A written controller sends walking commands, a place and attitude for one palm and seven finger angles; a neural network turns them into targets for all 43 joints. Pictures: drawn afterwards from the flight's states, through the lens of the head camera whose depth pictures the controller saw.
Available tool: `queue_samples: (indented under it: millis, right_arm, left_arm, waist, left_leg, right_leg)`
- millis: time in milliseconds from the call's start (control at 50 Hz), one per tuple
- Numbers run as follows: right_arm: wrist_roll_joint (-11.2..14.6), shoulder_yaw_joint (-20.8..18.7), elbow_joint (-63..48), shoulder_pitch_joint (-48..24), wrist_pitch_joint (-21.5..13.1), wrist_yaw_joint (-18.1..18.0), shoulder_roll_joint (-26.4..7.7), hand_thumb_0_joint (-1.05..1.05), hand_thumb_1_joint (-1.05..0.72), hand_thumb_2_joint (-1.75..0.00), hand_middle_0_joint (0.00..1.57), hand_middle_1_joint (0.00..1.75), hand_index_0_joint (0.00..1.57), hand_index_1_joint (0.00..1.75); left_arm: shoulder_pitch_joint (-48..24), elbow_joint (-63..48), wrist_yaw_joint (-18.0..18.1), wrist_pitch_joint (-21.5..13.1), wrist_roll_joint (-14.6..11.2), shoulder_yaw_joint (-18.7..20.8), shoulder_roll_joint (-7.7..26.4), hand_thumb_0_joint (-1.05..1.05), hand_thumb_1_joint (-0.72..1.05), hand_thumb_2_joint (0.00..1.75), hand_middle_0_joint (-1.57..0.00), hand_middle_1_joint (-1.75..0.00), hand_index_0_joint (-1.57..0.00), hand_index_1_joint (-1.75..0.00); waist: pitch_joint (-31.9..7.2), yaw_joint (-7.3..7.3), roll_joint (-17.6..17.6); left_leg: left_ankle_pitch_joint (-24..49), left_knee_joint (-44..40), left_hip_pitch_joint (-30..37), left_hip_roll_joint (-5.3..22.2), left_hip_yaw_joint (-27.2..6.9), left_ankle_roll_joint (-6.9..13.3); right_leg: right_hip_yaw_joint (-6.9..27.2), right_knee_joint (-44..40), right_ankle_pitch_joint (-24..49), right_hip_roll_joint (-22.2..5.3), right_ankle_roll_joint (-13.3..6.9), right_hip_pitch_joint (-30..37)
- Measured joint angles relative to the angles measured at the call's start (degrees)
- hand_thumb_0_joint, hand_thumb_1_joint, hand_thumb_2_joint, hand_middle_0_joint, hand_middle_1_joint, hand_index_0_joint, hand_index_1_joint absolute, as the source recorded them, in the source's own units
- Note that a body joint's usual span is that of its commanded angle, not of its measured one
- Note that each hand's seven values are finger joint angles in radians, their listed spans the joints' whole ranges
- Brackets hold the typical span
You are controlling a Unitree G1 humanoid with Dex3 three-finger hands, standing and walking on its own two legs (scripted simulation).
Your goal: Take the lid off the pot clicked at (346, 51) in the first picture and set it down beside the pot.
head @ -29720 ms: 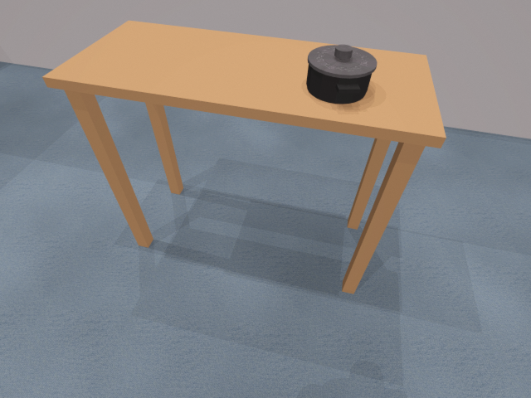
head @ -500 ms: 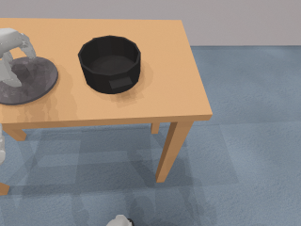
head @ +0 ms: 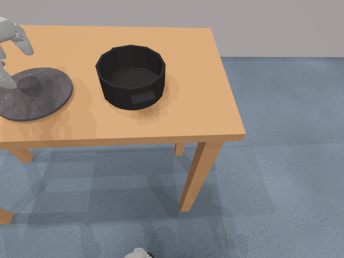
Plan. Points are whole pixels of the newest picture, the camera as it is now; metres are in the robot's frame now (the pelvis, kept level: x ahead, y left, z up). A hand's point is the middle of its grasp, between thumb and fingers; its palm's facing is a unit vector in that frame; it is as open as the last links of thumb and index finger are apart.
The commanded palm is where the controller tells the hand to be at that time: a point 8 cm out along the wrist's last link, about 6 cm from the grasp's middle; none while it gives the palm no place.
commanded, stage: raise the empty hand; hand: left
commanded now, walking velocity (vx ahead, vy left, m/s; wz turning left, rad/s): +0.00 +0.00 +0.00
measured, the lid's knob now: (29, 85) +0.49 +0.32 +0.11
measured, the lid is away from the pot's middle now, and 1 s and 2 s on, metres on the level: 0.23 0.23 0.23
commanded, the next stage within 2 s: draw the hand back to the body in 0.86 s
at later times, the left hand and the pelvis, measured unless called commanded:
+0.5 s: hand out of the picture +0.47 +0.31 +0.24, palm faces -0.30 -0.10 -0.95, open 11.0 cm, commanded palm +0.49 +0.30 +0.32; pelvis +0.00 +0.00 +0.00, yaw +1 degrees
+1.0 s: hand out of the picture +0.48 +0.31 +0.27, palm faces -0.28 -0.11 -0.95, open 11.1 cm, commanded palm +0.49 +0.30 +0.34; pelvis +0.01 -0.01 +0.01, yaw +1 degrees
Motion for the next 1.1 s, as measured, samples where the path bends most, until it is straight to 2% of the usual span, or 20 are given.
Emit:
queue_samples:
  millis: [120,260,380,780,900,1000,1100]
  right_arm:
    - [0.1,0.1,0.0,-0.4,0.1,0.4,0.0,0.00,-0.91,-0.90,0.20,0.30,0.20,0.30]
    - [-0.1,-0.1,0.6,-0.4,-0.5,0.6,-0.1,0.00,-0.91,-0.90,0.20,0.30,0.20,0.30]
    - [-0.2,0.1,0.7,-0.6,-1.1,0.9,-0.2,0.00,-0.91,-0.90,0.20,0.30,0.20,0.30]
    - [-0.4,0.2,1.5,0.9,-2.2,1.4,-0.5,0.00,-0.91,-0.90,0.20,0.30,0.20,0.30]
    - [-0.3,0.1,1.6,1.0,-2.4,1.8,-0.7,0.00,-0.91,-0.90,0.20,0.30,0.20,0.30]
    - [-0.3,0.1,1.6,0.4,-2.3,1.9,-0.8,0.00,-0.91,-0.90,0.20,0.30,0.20,0.30]
    - [-0.3,-0.5,0.4,0.2,-1.4,2.3,-0.8,0.00,-0.91,-0.90,0.20,0.30,0.20,0.30]
  left_arm:
    - [-1.8,0.0,-0.9,0.7,-0.1,-1.2,0.1,0.00,-0.10,0.85,-0.46,-0.67,-0.46,-0.67]
    - [-4.6,-0.7,-1.9,1.7,-0.3,-3.6,-1.6,0.00,-0.10,0.85,-0.46,-0.67,-0.46,-0.67]
    - [-6.9,0.4,-1.8,2.7,0.4,-3.6,-2.2,0.00,-0.10,0.85,-0.46,-0.67,-0.46,-0.67]
    - [-12.4,2.4,-3.7,6.0,2.0,-4.2,-0.5,0.00,-0.10,0.85,-0.46,-0.67,-0.46,-0.67]
    - [-13.4,3.1,-4.0,7.2,2.1,-5.6,-0.1,0.00,-0.10,0.85,-0.46,-0.67,-0.46,-0.67]
    - [-12.5,2.2,-4.6,7.1,2.1,-4.9,0.3,0.00,-0.10,0.85,-0.46,-0.67,-0.46,-0.67]
    - [-9.5,-1.3,-4.4,5.9,1.9,-1.7,1.0,0.00,-0.10,0.85,-0.46,-0.67,-0.46,-0.67]
  waist:
    - [0.3,0.19,0.0]
    - [0.4,0.71,0.2]
    - [0.2,0.22,0.3]
    - [0.6,-0.45,0.3]
    - [0.7,-0.30,0.1]
    - [1.1,-0.40,0.0]
    - [0.8,-0.32,0.1]
  left_leg:
    - [0.2,-0.4,0.5,-0.2,-0.1,0.1]
    - [0.9,-1.2,1.0,-0.7,-0.3,0.3]
    - [1.3,-2.0,1.6,-0.9,-0.2,0.4]
    - [2.1,-5.0,4.5,-1.0,-0.1,0.0]
    - [2.2,-5.8,5.1,-0.9,-0.1,-0.3]
    - [2.1,-6.1,5.4,-0.8,-0.3,-0.6]
    - [1.8,-6.0,5.4,-0.7,-0.1,-0.8]
  right_leg:
    - [-0.1,-0.3,0.1,-0.2,0.0,0.6]
    - [-0.5,-0.9,0.5,-0.6,-0.4,1.1]
    - [-0.3,-1.5,0.8,-0.8,-0.2,1.6]
    - [-0.1,-4.4,1.7,-0.9,0.0,4.3]
    - [-0.2,-5.0,1.8,-0.9,-0.1,4.8]
    - [-0.3,-5.6,1.8,-0.7,-0.2,5.1]
    - [-0.1,-5.3,1.5,-0.6,-0.4,5.0]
